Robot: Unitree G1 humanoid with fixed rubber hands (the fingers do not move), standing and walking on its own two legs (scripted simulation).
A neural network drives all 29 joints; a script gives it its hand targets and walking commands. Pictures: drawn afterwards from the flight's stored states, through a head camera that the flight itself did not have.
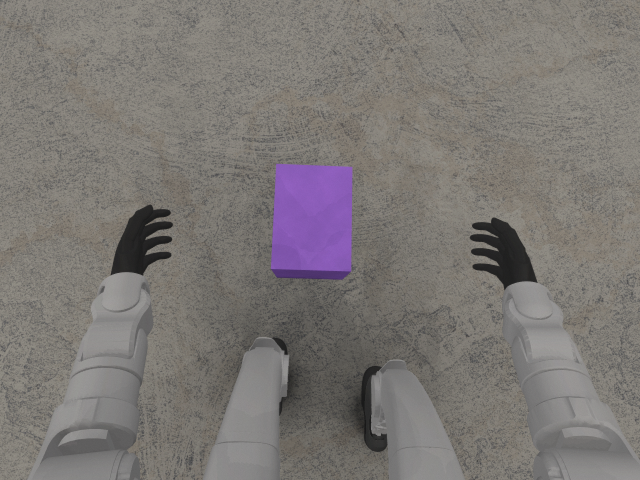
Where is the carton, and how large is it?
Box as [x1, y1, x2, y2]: [271, 164, 351, 279]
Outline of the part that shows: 276,164 271,269 277,277 335,279 343,278 350,271 351,167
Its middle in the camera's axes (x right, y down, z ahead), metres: -0.02 -0.03 +1.00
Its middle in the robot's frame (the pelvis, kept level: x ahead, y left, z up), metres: +0.50 +0.03 -0.59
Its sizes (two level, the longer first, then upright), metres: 0.250 0.181 0.209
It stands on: the floor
